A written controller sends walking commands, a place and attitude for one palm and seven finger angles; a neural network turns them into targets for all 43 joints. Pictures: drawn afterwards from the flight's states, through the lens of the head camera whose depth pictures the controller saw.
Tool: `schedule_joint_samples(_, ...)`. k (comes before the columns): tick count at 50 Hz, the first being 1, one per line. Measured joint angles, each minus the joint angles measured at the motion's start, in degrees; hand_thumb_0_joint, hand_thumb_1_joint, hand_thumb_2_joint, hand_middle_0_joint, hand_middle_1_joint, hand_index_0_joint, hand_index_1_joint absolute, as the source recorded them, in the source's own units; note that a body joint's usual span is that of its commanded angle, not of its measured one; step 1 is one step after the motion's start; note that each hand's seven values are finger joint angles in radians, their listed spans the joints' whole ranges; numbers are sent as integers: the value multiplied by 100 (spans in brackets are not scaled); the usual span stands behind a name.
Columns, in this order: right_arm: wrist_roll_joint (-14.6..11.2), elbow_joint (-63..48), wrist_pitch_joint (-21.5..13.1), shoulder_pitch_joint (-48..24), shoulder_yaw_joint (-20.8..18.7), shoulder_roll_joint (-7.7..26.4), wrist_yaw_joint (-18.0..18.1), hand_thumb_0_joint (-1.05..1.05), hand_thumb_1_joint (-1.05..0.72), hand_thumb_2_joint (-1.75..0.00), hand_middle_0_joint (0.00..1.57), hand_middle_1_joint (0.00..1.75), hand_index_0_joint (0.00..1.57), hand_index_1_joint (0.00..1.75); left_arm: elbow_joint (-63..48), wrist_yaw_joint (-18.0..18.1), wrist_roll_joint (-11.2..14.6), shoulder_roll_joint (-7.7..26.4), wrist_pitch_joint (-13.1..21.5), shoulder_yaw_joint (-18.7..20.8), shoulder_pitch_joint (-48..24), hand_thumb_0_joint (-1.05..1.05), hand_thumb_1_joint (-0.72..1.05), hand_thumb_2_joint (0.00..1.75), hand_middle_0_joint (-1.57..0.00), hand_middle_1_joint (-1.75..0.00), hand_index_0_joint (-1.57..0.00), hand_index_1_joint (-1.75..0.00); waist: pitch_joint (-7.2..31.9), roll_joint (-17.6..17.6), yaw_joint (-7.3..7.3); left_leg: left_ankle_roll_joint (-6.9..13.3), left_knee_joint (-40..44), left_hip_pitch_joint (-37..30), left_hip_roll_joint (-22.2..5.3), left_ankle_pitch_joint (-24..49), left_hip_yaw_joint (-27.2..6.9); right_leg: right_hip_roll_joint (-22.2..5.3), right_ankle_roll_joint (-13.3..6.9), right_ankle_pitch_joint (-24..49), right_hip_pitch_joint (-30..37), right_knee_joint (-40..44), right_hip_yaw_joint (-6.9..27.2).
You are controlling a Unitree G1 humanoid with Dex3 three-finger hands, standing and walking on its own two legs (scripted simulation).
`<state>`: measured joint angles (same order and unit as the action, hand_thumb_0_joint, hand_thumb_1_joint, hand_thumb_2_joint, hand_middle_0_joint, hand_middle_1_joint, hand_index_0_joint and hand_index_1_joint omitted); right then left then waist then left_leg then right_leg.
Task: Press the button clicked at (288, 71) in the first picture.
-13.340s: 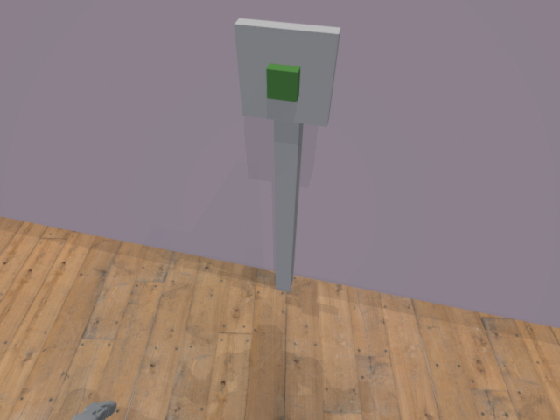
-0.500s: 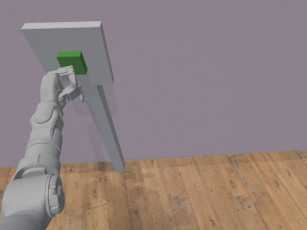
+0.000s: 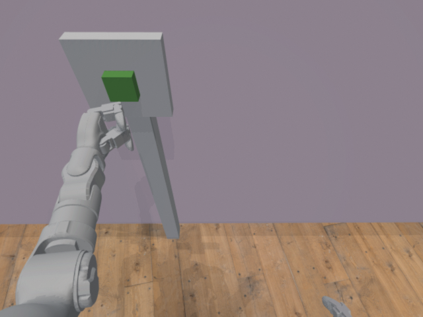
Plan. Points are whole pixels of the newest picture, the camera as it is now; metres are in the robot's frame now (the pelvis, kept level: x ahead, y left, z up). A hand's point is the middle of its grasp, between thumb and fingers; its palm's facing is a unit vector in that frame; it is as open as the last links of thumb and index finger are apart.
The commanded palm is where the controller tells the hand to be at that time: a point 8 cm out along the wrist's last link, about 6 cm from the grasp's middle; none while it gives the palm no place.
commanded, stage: aim a knuckle at the button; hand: left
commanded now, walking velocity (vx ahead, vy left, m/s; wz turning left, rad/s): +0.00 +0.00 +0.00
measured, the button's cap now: (122, 85) +0.54 +0.19 +0.16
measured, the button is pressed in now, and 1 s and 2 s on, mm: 0 5 12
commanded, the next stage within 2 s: press the button with the knuckle in 0.26 s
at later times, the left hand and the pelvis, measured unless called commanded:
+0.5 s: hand (126, 125) +0.45 +0.17 +0.13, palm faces +0.04 -1.00 +0.01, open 3.1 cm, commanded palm +0.42 +0.23 +0.13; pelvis +0.00 +0.00 +0.00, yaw -1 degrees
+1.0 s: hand (128, 112) +0.48 +0.17 +0.13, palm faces +0.04 -1.00 +0.01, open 3.1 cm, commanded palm +0.46 +0.23 +0.13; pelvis +0.00 +0.00 -0.01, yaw -1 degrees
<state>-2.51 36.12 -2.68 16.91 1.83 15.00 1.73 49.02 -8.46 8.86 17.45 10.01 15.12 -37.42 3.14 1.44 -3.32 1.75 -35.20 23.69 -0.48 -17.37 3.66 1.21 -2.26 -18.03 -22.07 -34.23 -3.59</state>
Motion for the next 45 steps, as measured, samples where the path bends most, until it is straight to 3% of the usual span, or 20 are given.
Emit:
schedule_joint_samples(6,17,95,-25,17,24,-15,15,0,-91,-90,20,30,20,30,-119,59,-12,-45,293,-9,-45,2,90,90,-130,-150,-130,-150,-57,-25,15,-9,-48,0,-6,-10,-12,4,-6,-13,4,-47,-11)
schedule_joint_samples(14,-4,128,22,207,39,30,55,0,-91,-90,20,30,20,30,437,-97,-9,319,121,149,-369,2,90,90,-130,-150,-130,-150,-55,-1,-93,-19,-57,109,-31,13,-7,29,-24,23,-104,-40,-5)
schedule_joint_samples(23,16,264,30,406,-26,68,35,0,-91,-90,20,30,20,30,318,-139,37,203,319,217,-243,2,90,90,-130,-150,-130,-150,-26,-12,-120,-21,-84,150,-48,-19,12,45,-23,4,-153,-63,18)
schedule_joint_samples(35,25,195,36,364,1,79,57,0,-91,-90,20,30,20,30,923,-263,-52,620,331,426,-734,2,90,90,-130,-150,-130,-150,-49,-34,-222,-20,-171,312,-73,-43,5,68,-25,6,-295,-103,13)
schedule_joint_samples(41,55,259,48,404,-25,95,20,0,-91,-90,20,30,20,30,1046,-328,-1,558,412,350,-935,2,90,90,-130,-150,-130,-150,8,-15,-201,-3,-227,432,-53,-69,-13,46,-5,-20,-399,-144,-4)
schedule_joint_samples(45,74,258,84,397,-1,86,-5,0,-91,-90,20,30,20,30,1317,-268,-90,562,348,374,-1151,2,90,90,-130,-150,-130,-150,20,-33,-267,7,-289,521,-48,-97,-19,39,5,-46,-481,-198,-10)
